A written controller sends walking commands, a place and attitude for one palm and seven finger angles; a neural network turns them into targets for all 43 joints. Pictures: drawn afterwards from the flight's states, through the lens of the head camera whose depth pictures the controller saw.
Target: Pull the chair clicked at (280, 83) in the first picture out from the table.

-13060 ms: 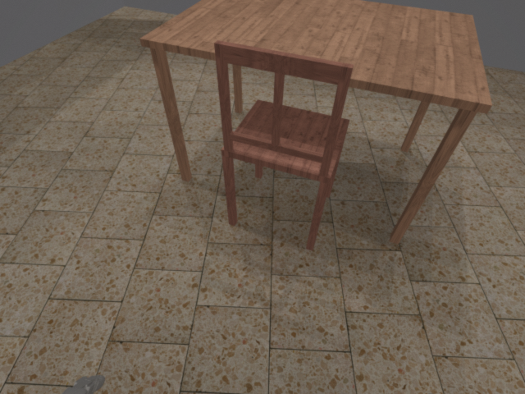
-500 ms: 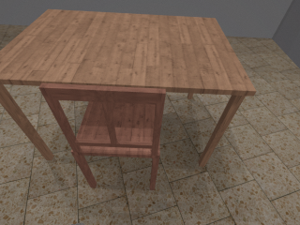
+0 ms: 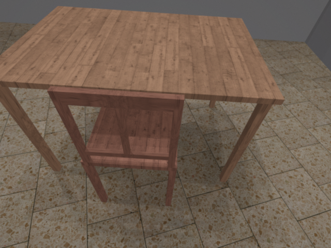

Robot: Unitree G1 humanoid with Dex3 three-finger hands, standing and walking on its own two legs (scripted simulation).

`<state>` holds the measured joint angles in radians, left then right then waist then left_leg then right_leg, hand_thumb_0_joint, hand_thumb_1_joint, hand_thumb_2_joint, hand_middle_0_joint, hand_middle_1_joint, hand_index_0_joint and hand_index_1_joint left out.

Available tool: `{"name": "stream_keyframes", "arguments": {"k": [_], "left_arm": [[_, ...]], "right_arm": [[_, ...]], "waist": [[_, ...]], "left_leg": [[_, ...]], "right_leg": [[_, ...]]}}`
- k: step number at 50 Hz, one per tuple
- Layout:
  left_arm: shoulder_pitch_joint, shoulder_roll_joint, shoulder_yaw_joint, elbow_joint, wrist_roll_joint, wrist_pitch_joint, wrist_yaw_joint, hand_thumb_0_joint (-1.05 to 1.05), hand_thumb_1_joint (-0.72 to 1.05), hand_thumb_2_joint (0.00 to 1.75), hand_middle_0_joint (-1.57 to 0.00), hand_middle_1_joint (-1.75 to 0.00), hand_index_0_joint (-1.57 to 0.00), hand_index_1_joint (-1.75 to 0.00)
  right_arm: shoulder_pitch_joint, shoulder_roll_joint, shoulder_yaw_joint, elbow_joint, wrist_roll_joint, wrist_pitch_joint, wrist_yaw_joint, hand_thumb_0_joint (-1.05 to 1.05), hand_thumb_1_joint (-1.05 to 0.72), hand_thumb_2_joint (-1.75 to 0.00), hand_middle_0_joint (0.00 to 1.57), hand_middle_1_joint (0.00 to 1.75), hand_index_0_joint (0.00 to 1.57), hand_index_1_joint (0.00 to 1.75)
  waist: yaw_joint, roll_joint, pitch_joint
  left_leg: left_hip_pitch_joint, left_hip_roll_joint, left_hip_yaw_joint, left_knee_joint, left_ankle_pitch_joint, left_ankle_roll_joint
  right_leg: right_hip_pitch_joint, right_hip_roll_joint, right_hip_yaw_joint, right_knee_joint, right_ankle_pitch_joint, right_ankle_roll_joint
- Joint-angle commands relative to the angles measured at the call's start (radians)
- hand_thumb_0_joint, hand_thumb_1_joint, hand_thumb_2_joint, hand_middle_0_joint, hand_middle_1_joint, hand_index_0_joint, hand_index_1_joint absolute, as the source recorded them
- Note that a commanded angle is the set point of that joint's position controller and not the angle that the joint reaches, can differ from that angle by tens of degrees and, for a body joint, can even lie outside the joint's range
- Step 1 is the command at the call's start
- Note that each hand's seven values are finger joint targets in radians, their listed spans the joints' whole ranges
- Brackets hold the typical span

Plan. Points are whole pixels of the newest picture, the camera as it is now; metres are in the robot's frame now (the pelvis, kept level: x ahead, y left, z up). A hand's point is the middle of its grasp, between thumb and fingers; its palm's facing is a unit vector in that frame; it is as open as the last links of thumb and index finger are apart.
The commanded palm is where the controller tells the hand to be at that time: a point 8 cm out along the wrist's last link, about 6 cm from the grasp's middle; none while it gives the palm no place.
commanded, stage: come to a stop and stand still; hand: left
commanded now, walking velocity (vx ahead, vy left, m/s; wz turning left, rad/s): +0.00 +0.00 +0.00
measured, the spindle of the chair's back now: (123, 132) +0.50 +0.18 -0.09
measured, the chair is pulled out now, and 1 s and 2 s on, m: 0.00 0.00 0.00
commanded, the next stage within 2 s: look again from close up in 0.72 s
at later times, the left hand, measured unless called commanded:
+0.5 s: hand out of the picture +0.05 +0.15 -0.17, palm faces +0.02 -0.98 -0.19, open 7.4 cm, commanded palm none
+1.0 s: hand out of the picture +0.08 +0.14 -0.17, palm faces +0.02 -0.98 -0.20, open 7.4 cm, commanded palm none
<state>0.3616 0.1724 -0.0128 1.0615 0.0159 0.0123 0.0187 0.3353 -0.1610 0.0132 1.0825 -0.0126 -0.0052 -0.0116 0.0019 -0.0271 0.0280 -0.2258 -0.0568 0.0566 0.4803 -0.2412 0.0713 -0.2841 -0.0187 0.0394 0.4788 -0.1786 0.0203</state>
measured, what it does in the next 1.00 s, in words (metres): shifts its weight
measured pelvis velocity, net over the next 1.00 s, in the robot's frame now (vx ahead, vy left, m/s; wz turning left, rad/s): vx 0.06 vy -0.04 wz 0.01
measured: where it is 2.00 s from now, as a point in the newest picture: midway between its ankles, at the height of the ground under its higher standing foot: outside the picture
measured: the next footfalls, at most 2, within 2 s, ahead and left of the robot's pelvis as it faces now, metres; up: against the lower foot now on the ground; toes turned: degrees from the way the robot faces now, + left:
none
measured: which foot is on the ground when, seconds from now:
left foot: down 0.00-1.00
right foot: down 0.00-1.00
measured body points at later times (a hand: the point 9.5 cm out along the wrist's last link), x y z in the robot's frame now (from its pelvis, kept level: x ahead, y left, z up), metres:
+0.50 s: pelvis +0.05 -0.03 +0.00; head +0.06 -0.02 +0.45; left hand +0.05 +0.20 -0.16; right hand +0.06 -0.25 -0.15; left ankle +0.01 +0.07 -0.74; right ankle +0.05 -0.14 -0.74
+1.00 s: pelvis +0.06 -0.04 +0.01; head +0.07 -0.04 +0.45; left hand +0.08 +0.19 -0.15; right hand +0.07 -0.27 -0.16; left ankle +0.01 +0.07 -0.74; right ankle +0.05 -0.14 -0.74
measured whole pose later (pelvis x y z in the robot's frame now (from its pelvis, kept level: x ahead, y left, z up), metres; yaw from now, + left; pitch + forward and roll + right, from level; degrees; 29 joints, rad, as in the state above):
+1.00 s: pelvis +0.06 -0.04 +0.01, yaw +1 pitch +0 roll +0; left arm 0.26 0.18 -0.01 1.10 0.01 -0.02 0.03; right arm 0.25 -0.16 0.02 1.14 -0.01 -0.03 -0.03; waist 0.00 -0.01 0.02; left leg -0.11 -0.01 0.02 0.40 -0.28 0.01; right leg -0.19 0.03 0.01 0.44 -0.25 -0.03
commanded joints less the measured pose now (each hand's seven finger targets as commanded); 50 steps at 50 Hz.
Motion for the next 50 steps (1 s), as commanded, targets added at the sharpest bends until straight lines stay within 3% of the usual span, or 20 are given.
{"name": "stream_keyframes", "arguments": {"k": [1,8,12,17,24,33,41,50], "left_arm": [[0.028,0.084,0.009,-0.022,0.001,-0.033,0.013,0.00,0.90,0.90,-0.20,-0.30,-0.20,-0.30],[0.032,0.072,0.003,0.007,-0.004,-0.042,0.017,0.00,0.90,0.90,-0.20,-0.30,-0.20,-0.30],[0.030,0.072,0.005,0.011,-0.005,-0.046,0.020,0.00,0.90,0.90,-0.20,-0.30,-0.20,-0.30],[0.012,0.080,0.009,0.013,-0.006,-0.050,0.021,0.00,0.90,0.90,-0.20,-0.30,-0.20,-0.30],[-0.005,0.103,0.015,0.011,-0.009,-0.053,0.021,0.00,0.90,0.90,-0.20,-0.30,-0.20,-0.30],[-0.040,0.113,0.018,0.006,-0.009,-0.049,0.020,0.00,0.90,0.90,-0.20,-0.30,-0.20,-0.30],[-0.050,0.126,0.024,0.003,-0.011,-0.053,0.019,0.00,0.90,0.90,-0.20,-0.30,-0.20,-0.30],[-0.050,0.123,0.023,0.010,-0.009,-0.052,0.018,0.00,0.90,0.90,-0.20,-0.30,-0.20,-0.30]], "right_arm": [[-0.002,-0.118,-0.024,-0.044,0.005,-0.023,-0.010,0.00,-0.90,-0.90,0.20,0.30,0.20,0.30],[0.006,-0.091,-0.016,-0.016,0.008,-0.027,-0.013,0.00,-0.90,-0.90,0.20,0.30,0.20,0.30],[0.005,-0.079,-0.012,0.000,0.009,-0.034,-0.017,0.00,-0.90,-0.90,0.20,0.30,0.20,0.30],[-0.008,-0.079,-0.011,0.010,0.007,-0.037,-0.020,0.00,-0.90,-0.90,0.20,0.30,0.20,0.30],[-0.020,-0.091,-0.012,0.019,0.004,-0.039,-0.023,0.00,-0.90,-0.90,0.20,0.30,0.20,0.30],[-0.030,-0.103,-0.013,0.026,0.002,-0.033,-0.025,0.00,-0.90,-0.90,0.20,0.30,0.20,0.30],[-0.030,-0.114,-0.014,0.027,0.002,-0.037,-0.027,0.00,-0.90,-0.90,0.20,0.30,0.20,0.30],[-0.029,-0.108,-0.014,0.032,0.002,-0.032,-0.027,0.00,-0.90,-0.90,0.20,0.30,0.20,0.30]], "waist": [[0.003,0.048,0.061],[-0.004,0.020,0.056],[-0.003,0.006,0.016],[-0.001,-0.004,0.008],[0.001,0.032,-0.017],[0.000,0.025,0.016],[0.000,0.030,-0.025],[0.000,0.020,0.001]], "left_leg": [[-0.111,0.159,-0.191,-0.216,-0.223,-0.008],[-0.047,0.139,-0.147,-0.172,-0.083,-0.018],[0.001,0.141,-0.128,-0.146,0.047,-0.019],[0.021,0.141,-0.117,-0.132,0.114,-0.025],[0.050,0.143,-0.113,-0.120,0.177,-0.030],[0.058,0.151,-0.113,-0.135,0.176,-0.035],[0.085,0.154,-0.112,-0.134,0.210,-0.038],[0.079,0.151,-0.110,-0.144,0.167,-0.042]], "right_leg": [[0.036,-0.052,0.057,-0.069,-0.085,-0.052],[0.021,-0.067,0.077,-0.093,-0.035,-0.054],[0.050,-0.073,0.074,-0.081,0.061,-0.054],[0.074,-0.078,0.074,-0.073,0.135,-0.057],[0.109,-0.088,0.073,-0.065,0.220,-0.064],[0.098,-0.081,0.067,-0.075,0.200,-0.065],[0.130,-0.086,0.068,-0.074,0.247,-0.070],[0.119,-0.085,0.075,-0.095,0.219,-0.071]]}}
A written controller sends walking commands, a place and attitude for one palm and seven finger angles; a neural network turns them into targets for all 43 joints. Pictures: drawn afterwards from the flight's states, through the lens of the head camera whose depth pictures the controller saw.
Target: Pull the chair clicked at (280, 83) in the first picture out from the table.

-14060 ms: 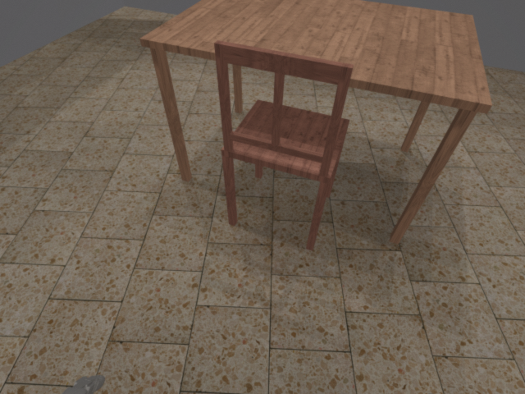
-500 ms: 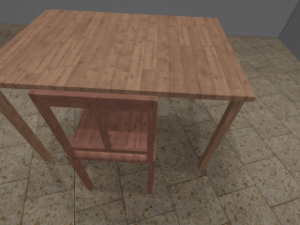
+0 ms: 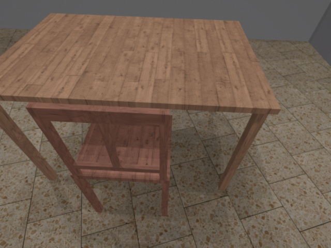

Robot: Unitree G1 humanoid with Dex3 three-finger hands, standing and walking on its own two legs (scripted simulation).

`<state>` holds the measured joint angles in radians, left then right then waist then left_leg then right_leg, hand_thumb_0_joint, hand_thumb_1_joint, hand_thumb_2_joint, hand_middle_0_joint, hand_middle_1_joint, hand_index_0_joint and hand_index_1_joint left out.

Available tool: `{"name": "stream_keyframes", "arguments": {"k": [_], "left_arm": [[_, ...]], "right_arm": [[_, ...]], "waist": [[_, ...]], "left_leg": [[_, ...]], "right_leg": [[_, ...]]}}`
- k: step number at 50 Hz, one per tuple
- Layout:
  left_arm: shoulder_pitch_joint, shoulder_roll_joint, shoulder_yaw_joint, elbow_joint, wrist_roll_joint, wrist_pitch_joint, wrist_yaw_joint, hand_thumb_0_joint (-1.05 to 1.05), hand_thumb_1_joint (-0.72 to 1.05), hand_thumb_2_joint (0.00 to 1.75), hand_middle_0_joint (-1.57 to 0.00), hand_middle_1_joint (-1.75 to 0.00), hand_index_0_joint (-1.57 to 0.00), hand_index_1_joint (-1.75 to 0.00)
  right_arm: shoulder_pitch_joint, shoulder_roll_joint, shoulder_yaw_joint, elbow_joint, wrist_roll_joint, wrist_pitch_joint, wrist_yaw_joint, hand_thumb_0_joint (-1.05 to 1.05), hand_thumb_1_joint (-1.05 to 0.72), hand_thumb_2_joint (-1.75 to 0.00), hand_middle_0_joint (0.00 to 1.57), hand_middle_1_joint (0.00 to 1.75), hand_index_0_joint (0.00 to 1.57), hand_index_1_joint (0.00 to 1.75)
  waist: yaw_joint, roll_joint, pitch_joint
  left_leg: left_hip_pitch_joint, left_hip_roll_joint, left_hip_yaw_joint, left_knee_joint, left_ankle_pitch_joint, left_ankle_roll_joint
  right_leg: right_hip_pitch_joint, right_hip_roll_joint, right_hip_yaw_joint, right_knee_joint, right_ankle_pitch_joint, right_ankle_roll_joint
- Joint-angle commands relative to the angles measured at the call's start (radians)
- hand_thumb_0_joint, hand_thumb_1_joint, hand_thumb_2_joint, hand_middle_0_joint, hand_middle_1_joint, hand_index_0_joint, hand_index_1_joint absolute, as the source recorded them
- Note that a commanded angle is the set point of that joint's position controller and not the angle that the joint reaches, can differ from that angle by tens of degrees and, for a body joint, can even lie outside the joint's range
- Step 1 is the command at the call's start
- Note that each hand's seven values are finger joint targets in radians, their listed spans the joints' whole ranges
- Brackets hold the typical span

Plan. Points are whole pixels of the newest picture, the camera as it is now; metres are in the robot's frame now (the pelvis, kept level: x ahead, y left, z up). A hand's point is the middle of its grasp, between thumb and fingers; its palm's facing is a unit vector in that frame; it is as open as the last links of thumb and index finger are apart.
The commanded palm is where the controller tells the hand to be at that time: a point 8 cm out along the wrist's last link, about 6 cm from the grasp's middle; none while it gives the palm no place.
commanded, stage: look again from close up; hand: left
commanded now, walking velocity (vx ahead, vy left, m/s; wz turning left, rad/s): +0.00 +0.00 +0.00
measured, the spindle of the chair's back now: (110, 146) +0.44 +0.22 -0.09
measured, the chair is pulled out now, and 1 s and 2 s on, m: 0.00 0.00 0.00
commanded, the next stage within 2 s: none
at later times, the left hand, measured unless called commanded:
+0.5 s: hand out of the picture -0.01 +0.16 -0.18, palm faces +0.03 -0.98 -0.18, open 7.4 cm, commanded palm none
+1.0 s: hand out of the picture -0.03 +0.15 -0.18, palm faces +0.04 -0.98 -0.17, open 7.4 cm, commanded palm none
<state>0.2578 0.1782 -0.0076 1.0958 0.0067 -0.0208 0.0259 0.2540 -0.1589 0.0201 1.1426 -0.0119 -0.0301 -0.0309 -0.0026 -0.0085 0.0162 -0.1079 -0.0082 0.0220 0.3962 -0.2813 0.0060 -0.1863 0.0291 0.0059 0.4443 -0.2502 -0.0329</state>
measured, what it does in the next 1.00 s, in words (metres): stands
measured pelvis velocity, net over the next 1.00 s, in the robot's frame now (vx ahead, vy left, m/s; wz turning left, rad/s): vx -0.02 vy -0.01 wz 0.01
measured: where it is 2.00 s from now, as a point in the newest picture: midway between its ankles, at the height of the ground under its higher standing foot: outside the picture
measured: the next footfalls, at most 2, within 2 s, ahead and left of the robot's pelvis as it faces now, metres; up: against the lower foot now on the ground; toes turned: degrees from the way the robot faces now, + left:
none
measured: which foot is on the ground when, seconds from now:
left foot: down 0.00-1.00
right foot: down 0.00-1.00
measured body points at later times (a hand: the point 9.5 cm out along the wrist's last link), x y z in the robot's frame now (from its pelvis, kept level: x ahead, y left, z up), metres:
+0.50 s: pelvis -0.01 -0.01 +0.00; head -0.01 -0.01 +0.45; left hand -0.01 +0.22 -0.16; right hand -0.01 -0.22 -0.16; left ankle -0.04 +0.11 -0.74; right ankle -0.01 -0.10 -0.74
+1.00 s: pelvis -0.02 -0.01 +0.00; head -0.01 -0.01 +0.45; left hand -0.03 +0.20 -0.16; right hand -0.04 -0.22 -0.16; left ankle -0.04 +0.11 -0.74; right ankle -0.01 -0.10 -0.74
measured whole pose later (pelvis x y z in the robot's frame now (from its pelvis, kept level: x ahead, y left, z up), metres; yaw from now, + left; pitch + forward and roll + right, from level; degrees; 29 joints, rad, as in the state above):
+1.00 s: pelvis -0.02 -0.01 +0.00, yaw +0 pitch -1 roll +1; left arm 0.32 0.14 -0.01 1.12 0.01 -0.02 0.03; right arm 0.32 -0.11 0.02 1.16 -0.01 -0.02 -0.03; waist 0.00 -0.01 0.01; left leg -0.13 0.01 0.01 0.39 -0.25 -0.01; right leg -0.20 0.04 -0.01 0.42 -0.21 -0.05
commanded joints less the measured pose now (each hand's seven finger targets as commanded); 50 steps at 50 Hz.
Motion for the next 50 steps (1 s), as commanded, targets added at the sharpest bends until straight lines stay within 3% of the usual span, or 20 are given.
{"name": "stream_keyframes", "arguments": {"k": [1,4,9,36,38,50], "left_arm": [[0.057,0.117,0.019,-0.025,-0.001,-0.020,0.011,0.00,0.90,0.90,-0.20,-0.30,-0.20,-0.30],[0.058,0.114,0.017,-0.020,-0.001,-0.018,0.010,0.00,0.90,0.90,-0.20,-0.30,-0.20,-0.30],[0.068,0.112,0.017,-0.016,-0.001,-0.020,0.010,0.00,0.90,0.90,-0.20,-0.30,-0.20,-0.30],[0.112,0.072,0.014,0.001,-0.001,-0.017,0.011,0.00,0.90,0.90,-0.20,-0.30,-0.20,-0.30],[0.111,0.069,0.013,0.001,0.000,-0.015,0.011,0.00,0.90,0.90,-0.20,-0.30,-0.20,-0.30],[0.129,0.058,0.014,0.007,-0.001,-0.020,0.012,0.00,0.90,0.90,-0.20,-0.30,-0.20,-0.30]], "right_arm": [[0.054,-0.110,-0.021,-0.028,0.001,-0.009,-0.008,0.00,-0.90,-0.90,0.20,0.30,0.20,0.30],[0.051,-0.104,-0.020,-0.025,0.001,-0.005,-0.007,0.00,-0.90,-0.90,0.20,0.30,0.20,0.30],[0.058,-0.104,-0.020,-0.025,0.001,-0.006,-0.008,0.00,-0.90,-0.90,0.20,0.30,0.20,0.30],[0.112,-0.061,-0.015,-0.008,0.002,-0.002,-0.008,0.00,-0.90,-0.90,0.20,0.30,0.20,0.30],[0.115,-0.058,-0.014,-0.006,0.002,0.001,-0.008,0.00,-0.90,-0.90,0.20,0.30,0.20,0.30],[0.134,-0.043,-0.016,-0.002,0.002,-0.002,-0.009,0.00,-0.90,-0.90,0.20,0.30,0.20,0.30]], "waist": [[0.005,0.005,0.004],[0.006,0.004,0.031],[0.005,0.003,0.009],[0.008,0.016,0.057],[0.009,0.011,0.083],[0.008,0.009,0.054]], "left_leg": [[-0.034,0.103,-0.074,-0.057,0.212,0.023],[-0.050,0.099,-0.074,-0.066,0.171,0.021],[-0.036,0.099,-0.076,-0.060,0.189,0.021],[-0.071,0.094,-0.076,-0.079,0.111,0.016],[-0.091,0.091,-0.077,-0.081,0.089,0.015],[-0.079,0.089,-0.075,-0.070,0.120,0.015]], "right_leg": [[0.028,-0.136,0.105,-0.061,0.299,-0.018],[0.010,-0.132,0.109,-0.074,0.247,-0.018],[0.021,-0.133,0.110,-0.076,0.268,-0.018],[-0.020,-0.118,0.111,-0.111,0.117,-0.018],[-0.032,-0.117,0.110,-0.120,0.080,-0.018],[-0.017,-0.118,0.110,-0.110,0.131,-0.020]]}}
